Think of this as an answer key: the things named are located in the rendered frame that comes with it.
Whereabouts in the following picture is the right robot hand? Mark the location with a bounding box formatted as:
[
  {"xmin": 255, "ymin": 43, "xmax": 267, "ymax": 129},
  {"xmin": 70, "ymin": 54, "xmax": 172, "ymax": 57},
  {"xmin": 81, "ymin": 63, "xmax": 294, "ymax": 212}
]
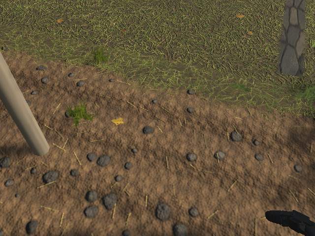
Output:
[{"xmin": 265, "ymin": 210, "xmax": 315, "ymax": 236}]

